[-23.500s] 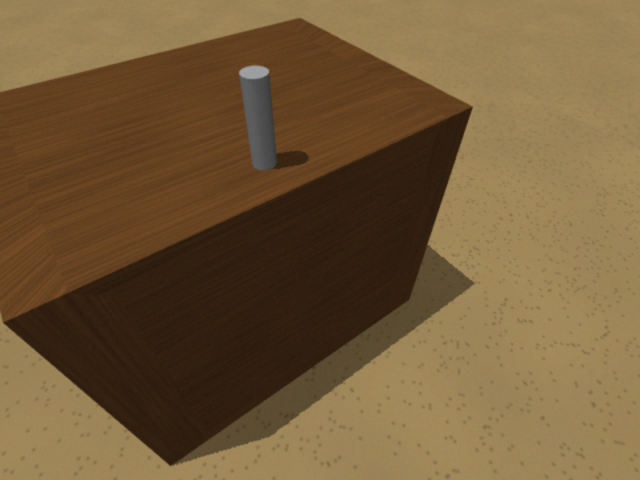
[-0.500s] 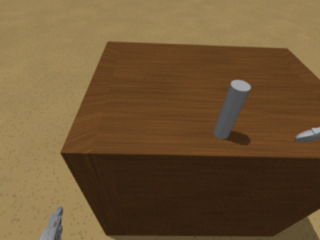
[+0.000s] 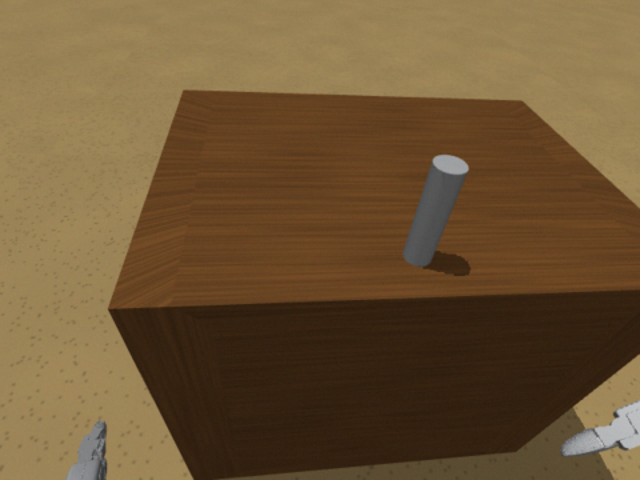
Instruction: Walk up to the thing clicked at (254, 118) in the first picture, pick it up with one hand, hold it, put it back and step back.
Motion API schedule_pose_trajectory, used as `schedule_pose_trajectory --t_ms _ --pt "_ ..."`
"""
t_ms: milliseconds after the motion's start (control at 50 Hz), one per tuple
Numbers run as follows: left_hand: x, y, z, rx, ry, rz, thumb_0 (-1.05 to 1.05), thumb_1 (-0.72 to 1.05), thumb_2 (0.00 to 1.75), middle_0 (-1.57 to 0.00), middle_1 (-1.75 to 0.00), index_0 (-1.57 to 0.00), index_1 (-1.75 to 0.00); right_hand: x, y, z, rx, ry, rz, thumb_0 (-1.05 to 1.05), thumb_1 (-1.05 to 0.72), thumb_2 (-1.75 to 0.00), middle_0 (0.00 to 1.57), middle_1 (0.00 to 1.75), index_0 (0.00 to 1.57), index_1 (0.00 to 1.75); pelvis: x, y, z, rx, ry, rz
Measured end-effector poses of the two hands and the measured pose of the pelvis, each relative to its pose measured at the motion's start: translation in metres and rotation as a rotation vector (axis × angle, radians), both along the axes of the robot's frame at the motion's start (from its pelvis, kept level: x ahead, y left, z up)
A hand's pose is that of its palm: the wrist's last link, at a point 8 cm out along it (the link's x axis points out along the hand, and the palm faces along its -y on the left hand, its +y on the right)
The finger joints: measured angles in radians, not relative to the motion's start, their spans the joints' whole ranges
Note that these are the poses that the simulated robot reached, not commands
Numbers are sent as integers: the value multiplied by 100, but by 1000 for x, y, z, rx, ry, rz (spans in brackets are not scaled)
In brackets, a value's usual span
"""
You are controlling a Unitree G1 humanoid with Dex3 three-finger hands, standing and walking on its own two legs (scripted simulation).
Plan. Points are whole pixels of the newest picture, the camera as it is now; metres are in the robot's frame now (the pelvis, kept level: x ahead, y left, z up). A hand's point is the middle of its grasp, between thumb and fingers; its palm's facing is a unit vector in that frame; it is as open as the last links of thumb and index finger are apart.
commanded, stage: sink last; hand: right
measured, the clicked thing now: (432, 215) +0.46 -0.19 +0.12
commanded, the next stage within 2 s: home in 0.28 s
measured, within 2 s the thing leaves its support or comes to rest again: neither
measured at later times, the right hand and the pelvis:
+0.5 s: hand (604, 351) +0.19 -0.25 +0.18, palm faces +0.39 +0.83 -0.41, open 17.4 cm; pelvis -0.01 +0.00 +0.00, yaw +1 degrees
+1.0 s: hand (452, 461) +0.17 -0.18 -0.06, palm faces +0.06 +0.97 -0.22, open 17.5 cm; pelvis +0.00 +0.00 +0.00, yaw +1 degrees
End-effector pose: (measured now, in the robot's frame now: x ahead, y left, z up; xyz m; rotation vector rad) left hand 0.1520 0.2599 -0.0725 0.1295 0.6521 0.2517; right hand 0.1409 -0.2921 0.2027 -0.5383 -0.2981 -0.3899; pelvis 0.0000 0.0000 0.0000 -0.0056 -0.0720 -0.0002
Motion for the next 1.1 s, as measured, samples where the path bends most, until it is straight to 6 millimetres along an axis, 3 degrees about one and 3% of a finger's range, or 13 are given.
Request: schedule_pose_trajectory --t_ms 280,500,600,700,900,1020,1100 --pt "-13 -2 1 -1 -17 -13 -1 -52 6 -6 -5 -5 -5 2 4 18 -63 -103 47 -1 56 -6 6 6 6 7 -8 2 2 -5 -20 8" --pt "-11 -2 6 7 -12 -3 -1 -46 15 -8 -10 -7 -9 9 3 -7 10 -44 78 -1 54 -7 6 6 6 7 -5 -2 5 -1 -24 17" --pt "-4 -25 0 -33 10 -50 -1 -24 34 -11 -15 -11 -15 13 9 -42 100 74 88 -1 54 -7 6 6 6 6 -4 -3 5 0 -16 20" --pt "5 -48 -4 -78 22 -91 -1 9 52 -14 -20 -14 -19 12 21 -99 227 279 90 -1 55 -6 6 6 6 6 -3 -4 5 1 -5 17" --pt "8 -36 -2 -13 48 -77 0 70 80 -18 -28 -18 -27 6 43 -193 399 632 74 -2 56 -5 6 5 6 6 2 -6 5 1 14 13" --pt "7 -37 -5 2 84 -86 1 84 87 -19 -29 -19 -29 13 64 -246 462 829 95 -2 56 -5 6 5 5 6 4 -5 4 2 37 20" --pt "0 -36 -12 20 144 -109 1 87 89 -20 -30 -20 -29 17 66 -267 491 895 55 -2 55 -5 6 5 6 6 7 -5 2 4 50 24"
